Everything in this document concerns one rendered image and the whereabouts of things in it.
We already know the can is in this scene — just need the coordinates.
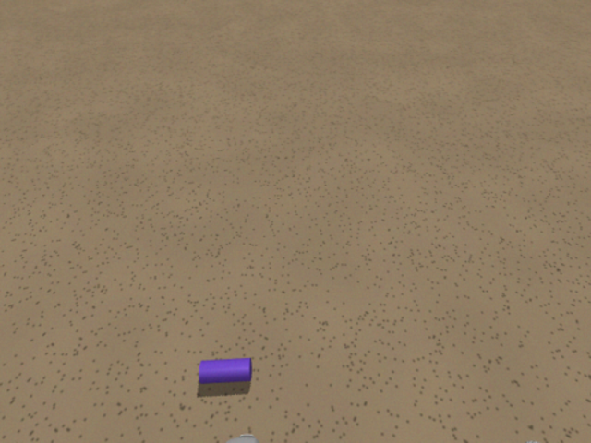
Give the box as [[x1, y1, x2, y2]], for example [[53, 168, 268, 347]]
[[199, 358, 252, 384]]

